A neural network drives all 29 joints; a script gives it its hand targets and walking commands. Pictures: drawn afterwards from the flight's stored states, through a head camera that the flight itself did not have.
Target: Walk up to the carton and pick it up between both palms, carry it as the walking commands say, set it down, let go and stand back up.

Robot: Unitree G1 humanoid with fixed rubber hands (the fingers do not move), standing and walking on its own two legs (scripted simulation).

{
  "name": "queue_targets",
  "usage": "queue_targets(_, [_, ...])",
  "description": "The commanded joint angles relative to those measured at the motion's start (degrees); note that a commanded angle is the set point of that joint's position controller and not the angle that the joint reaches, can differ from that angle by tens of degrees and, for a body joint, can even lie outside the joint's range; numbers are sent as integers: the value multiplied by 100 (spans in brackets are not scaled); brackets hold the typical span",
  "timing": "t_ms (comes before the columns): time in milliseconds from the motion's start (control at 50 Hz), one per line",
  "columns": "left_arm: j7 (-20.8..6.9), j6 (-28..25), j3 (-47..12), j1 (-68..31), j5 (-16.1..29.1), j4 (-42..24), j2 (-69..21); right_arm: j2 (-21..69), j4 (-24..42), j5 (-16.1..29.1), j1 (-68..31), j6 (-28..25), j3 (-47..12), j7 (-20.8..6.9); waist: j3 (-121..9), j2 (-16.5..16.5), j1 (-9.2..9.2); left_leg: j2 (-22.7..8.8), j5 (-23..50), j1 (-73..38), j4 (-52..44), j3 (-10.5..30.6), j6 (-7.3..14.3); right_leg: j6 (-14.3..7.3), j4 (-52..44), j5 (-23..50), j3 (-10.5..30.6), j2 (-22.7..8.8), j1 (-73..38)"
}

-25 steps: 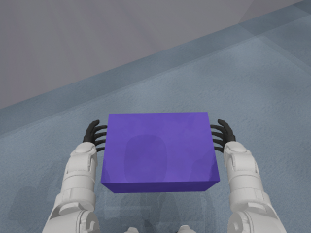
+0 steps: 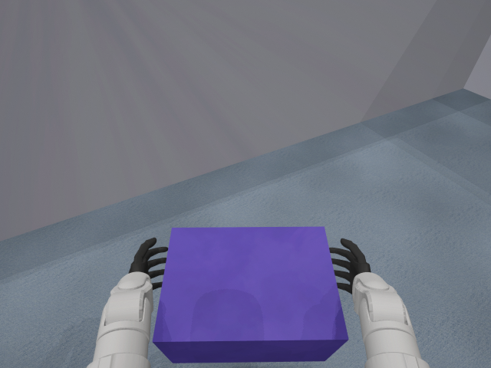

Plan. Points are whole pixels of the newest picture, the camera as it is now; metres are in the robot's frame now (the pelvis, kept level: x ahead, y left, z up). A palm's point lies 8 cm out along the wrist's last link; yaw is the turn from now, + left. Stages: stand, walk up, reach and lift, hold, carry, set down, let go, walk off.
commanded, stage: reach and lift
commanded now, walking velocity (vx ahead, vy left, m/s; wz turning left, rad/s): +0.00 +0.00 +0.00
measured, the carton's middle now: (248, 294) +0.31 +0.01 -0.07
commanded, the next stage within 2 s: hold in 1.28 s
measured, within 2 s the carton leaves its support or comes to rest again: neither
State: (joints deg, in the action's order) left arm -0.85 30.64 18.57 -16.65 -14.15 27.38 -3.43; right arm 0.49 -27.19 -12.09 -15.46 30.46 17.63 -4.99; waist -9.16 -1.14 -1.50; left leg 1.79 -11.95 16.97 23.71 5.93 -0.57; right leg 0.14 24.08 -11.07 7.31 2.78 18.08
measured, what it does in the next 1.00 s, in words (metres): stands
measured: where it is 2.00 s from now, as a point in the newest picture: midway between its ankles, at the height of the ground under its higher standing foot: outside the picture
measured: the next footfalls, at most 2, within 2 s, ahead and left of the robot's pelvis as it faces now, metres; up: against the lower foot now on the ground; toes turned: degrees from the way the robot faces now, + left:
none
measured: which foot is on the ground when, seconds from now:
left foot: down 0.00-1.00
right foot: down 0.00-1.00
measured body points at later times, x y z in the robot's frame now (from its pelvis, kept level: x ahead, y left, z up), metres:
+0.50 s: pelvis -0.02 -0.01 +0.01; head -0.08 -0.02 +0.45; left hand +0.29 +0.19 +0.05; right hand +0.30 -0.19 +0.04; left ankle +0.00 +0.13 -0.74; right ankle +0.01 -0.12 -0.74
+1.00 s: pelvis +0.00 +0.00 +0.01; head -0.04 -0.01 +0.46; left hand +0.30 +0.20 +0.04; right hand +0.31 -0.18 +0.04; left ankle +0.00 +0.13 -0.74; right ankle +0.01 -0.12 -0.74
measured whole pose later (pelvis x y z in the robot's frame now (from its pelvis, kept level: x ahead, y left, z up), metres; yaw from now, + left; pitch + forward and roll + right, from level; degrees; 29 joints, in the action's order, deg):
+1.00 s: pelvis +0.00 +0.00 +0.01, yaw +1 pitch -3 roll +0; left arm 0.2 39.7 15.9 -15.7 -15.2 18.9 -3.6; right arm 2.8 -18.0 -15.4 -15.1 39.7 17.0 -5.3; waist -3.1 -0.9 -0.5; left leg 1.5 -8.0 2.5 13.8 6.4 -0.4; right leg 0.0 14.1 -7.6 5.8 1.7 3.2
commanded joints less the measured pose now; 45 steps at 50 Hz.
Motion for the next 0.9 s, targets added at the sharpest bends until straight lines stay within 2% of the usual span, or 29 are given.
queue_targets(0, [-1840,33,-2828,-3363,1375,-371,-5182,5070,273,1139,-3538,-31,-3019,-1661,-823,249,150,322,587,-640,-405,-435,63,-27,-329,572,-545,248,-712])
queue_targets(100, [-1884,330,-3146,-3500,1483,-325,-5353,4848,489,1214,-3737,121,-2846,-1716,-830,-232,421,256,812,-1085,-591,-335,-81,-146,-496,621,-621,305,-1029])
queue_targets(140, [-1974,216,-3449,-3932,1819,-800,-5645,5456,1134,1493,-4188,157,-3436,-1738,-1642,290,348,326,921,-1374,-611,-342,-10,-58,-500,959,-594,297,-1687])
queue_targets(160, [-1955,252,-3217,-3752,1688,-572,-5516,5442,976,1539,-4317,215,-3489,-1752,-1312,277,116,317,660,-1097,-650,-348,42,-14,-482,690,-607,269,-1577])
queue_targets(180, [-1965,244,-3247,-3934,1606,-730,-5350,5478,874,1473,-4334,262,-3420,-1772,-1654,368,169,348,904,-1300,-674,-377,33,31,-555,965,-590,271,-1627])
queue_targets(200, [-1900,332,-3143,-3775,1449,-554,-5361,5413,561,1464,-4117,291,-3285,-1814,-1248,-153,87,334,833,-1171,-712,-422,-46,-54,-551,814,-586,247,-1472])
queue_targets(220, [-1946,429,-3282,-3731,1712,-612,-5522,5495,665,1512,-3841,422,-3337,-1775,-1314,197,250,280,955,-1384,-745,-388,-22,-55,-643,841,-603,278,-1663])
queue_targets(240, [-1996,435,-3096,-3723,1638,-378,-5520,5341,903,1551,-4310,385,-3399,-1811,-1438,239,109,292,854,-1356,-788,-379,-33,-33,-649,759,-677,298,-1675])
queue_targets(260, [-1977,447,-2999,-3731,1573,-614,-5318,5375,363,1399,-3828,483,-3161,-1851,-1251,29,144,266,1038,-1352,-878,-409,-78,-50,-698,1013,-660,272,-1748])
queue_targets(300, [-1990,511,-2770,-3762,1440,-329,-5329,5475,397,1564,-4228,494,-3174,-1905,-909,53,-72,275,395,-1295,-984,-410,-13,-31,-814,267,-640,243,-1417])
queue_targets(340, [-2005,573,-2727,-3330,1342,-279,-5485,5575,725,1544,-4295,502,-3399,-1926,-1129,235,-158,342,931,-1350,-1032,-506,-44,17,-857,938,-624,274,-1868])
queue_targets(380, [-2048,619,-2848,-3890,1375,-507,-5335,5519,352,1417,-4265,511,-3021,-1964,-1125,-133,12,350,759,-1346,-1049,-551,-115,-23,-922,803,-564,269,-1779])
queue_targets(400, [-2078,622,-2797,-3886,1407,-470,-5253,5641,231,1279,-3920,633,-3031,-1903,-971,353,58,312,616,-1524,-1082,-529,-46,29,-1031,587,-575,265,-1636])
queue_targets(420, [-2141,626,-2942,-4003,1462,-541,-5364,5521,505,1329,-4191,563,-3003,-1922,-847,226,174,360,244,-1188,-1111,-489,-57,-15,-1046,392,-581,284,-1771])
queue_targets(440, [-2116,617,-2852,-3740,1378,-430,-5425,5658,508,1333,-4132,569,-3135,-1875,-858,22,65,380,453,-1404,-1115,-567,-59,-5,-1048,619,-503,184,-1824])
queue_targets(460, [-2166,556,-2842,-4086,1478,-640,-5350,5820,626,1426,-4413,575,-3206,-1899,-699,385,90,420,180,-1351,-1076,-549,12,54,-1092,243,-476,183,-1647])
queue_targets(500, [-2206,636,-2659,-4031,1383,-364,-5276,5815,465,1310,-4291,610,-3047,-1871,-555,165,44,444,49,-1174,-1105,-605,-11,7,-1169,132,-429,137,-1694])
queue_targets(520, [-2255,586,-2750,-4164,1400,-516,-5151,5855,640,1303,-4445,575,-3187,-1830,-731,428,66,479,117,-1269,-1024,-635,10,72,-1197,163,-388,99,-1756])
queue_targets(560, [-2259,664,-2696,-3776,1338,-267,-5204,5815,529,1253,-4150,663,-3073,-1752,-512,184,21,477,397,-1458,-994,-628,23,50,-1258,342,-330,99,-1628])
queue_targets(580, [-2289,685,-2543,-3738,1356,-184,-5126,5623,608,1271,-4401,694,-3069,-1765,-608,449,-29,485,358,-1246,-1023,-648,33,112,-1254,519,-426,117,-1922])
queue_targets(600, [-2253,664,-2654,-3852,1388,-407,-5058,5766,413,1286,-4021,703,-3043,-1763,-533,137,19,457,408,-1319,-1123,-647,14,93,-1192,664,-410,111,-1876])
queue_targets(620, [-2302,700,-2657,-3759,1383,-281,-5148,5596,466,1171,-3925,732,-2975,-1759,-400,414,222,441,196,-1426,-1141,-548,23,71,-1257,323,-508,172,-1721])
queue_targets(680, [-2231,627,-2870,-3755,1438,-729,-5276,5626,950,1348,-4114,623,-3212,-1746,-1088,72,60,441,1112,-1511,-1133,-501,-23,89,-1050,1594,-483,190,-2191])
queue_targets(720, [-2199,664,-2935,-3470,1427,-669,-5319,5567,1229,1329,-4087,630,-3307,-1699,-903,205,122,434,1058,-1545,-1148,-462,1,81,-1081,1466,-475,200,-2133])
queue_targets(740, [-2205,648,-3040,-3523,1475,-767,-5286,5471,1394,1386,-4067,590,-3329,-1690,-926,-59,99,445,1069,-1519,-1127,-472,-58,52,-1073,1362,-534,271,-2121])
queue_targets(780, [-2150,650,-2974,-3364,1462,-639,-5295,5462,1301,1395,-4034,610,-3401,-1680,-920,217,87,405,1045,-1670,-1056,-405,-31,61,-1044,1260,-507,222,-2035])
queue_targets(840, [-2058,588,-3353,-3719,1556,-1403,-5315,5525,1204,1355,-3598,604,-3353,-1746,-1214,-88,147,365,1150,-1676,-1050,-352,-109,0,-951,1256,-550,318,-2032])
queue_targets(860, [-2033,683,-3017,-3144,1441,-836,-5383,5424,1185,1259,-3575,649,-3329,-1699,-1026,342,146,316,1439,-1778,-1100,-315,-26,42,-1020,1487,-530,267,-1936])
queue_targets(880, [-2037,652,-3261,-3294,1488,-1289,-5271,5428,1255,1361,-3318,596,-3323,-1709,-1184,-154,126,356,1764,-1902,-1049,-323,-133,17,-988,1741,-495,278,-2040])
